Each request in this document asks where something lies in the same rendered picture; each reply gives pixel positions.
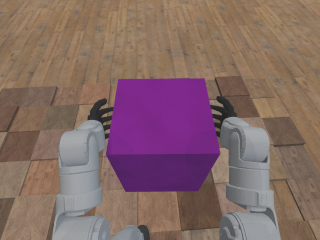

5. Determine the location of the left robot upper arm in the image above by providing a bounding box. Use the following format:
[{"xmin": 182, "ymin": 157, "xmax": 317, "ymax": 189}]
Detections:
[{"xmin": 53, "ymin": 215, "xmax": 111, "ymax": 240}]

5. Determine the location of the left robot hand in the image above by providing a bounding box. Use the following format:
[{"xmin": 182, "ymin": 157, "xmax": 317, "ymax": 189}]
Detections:
[{"xmin": 87, "ymin": 98, "xmax": 114, "ymax": 139}]

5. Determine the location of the right robot hand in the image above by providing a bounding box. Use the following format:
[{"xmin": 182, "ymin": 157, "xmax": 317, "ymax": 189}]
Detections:
[{"xmin": 210, "ymin": 96, "xmax": 237, "ymax": 137}]

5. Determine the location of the right robot upper arm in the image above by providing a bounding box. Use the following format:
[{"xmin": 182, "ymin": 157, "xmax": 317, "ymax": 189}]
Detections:
[{"xmin": 219, "ymin": 212, "xmax": 280, "ymax": 240}]

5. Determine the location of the left robot shin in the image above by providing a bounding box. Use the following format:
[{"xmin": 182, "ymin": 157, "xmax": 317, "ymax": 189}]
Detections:
[{"xmin": 125, "ymin": 225, "xmax": 140, "ymax": 231}]

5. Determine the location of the robot left thigh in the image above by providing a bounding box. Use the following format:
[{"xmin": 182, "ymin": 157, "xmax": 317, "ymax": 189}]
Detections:
[{"xmin": 111, "ymin": 229, "xmax": 144, "ymax": 240}]

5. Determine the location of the robot left forearm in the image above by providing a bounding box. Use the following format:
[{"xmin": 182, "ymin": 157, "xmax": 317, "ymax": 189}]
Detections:
[{"xmin": 52, "ymin": 120, "xmax": 106, "ymax": 240}]

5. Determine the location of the robot right forearm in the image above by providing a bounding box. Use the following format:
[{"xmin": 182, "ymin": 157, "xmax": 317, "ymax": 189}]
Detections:
[{"xmin": 220, "ymin": 117, "xmax": 281, "ymax": 240}]

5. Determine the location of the carton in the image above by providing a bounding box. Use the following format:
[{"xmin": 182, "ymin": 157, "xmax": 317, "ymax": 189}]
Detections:
[{"xmin": 106, "ymin": 78, "xmax": 221, "ymax": 192}]

